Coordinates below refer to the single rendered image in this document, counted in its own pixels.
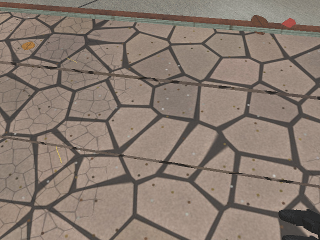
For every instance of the right robot hand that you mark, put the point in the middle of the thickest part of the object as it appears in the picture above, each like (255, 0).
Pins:
(309, 219)

